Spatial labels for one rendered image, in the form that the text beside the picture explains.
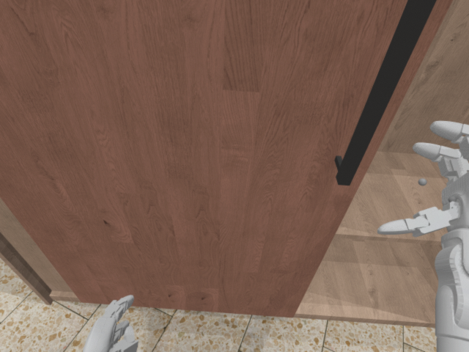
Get left robot hand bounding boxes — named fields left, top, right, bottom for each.
left=83, top=295, right=139, bottom=352

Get robot right forearm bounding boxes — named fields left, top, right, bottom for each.
left=435, top=228, right=469, bottom=352

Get right robot hand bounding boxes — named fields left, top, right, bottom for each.
left=377, top=121, right=469, bottom=237

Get handle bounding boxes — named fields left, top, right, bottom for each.
left=334, top=0, right=437, bottom=186

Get wardrobe door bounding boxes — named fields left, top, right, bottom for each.
left=0, top=0, right=453, bottom=318
left=0, top=197, right=72, bottom=292

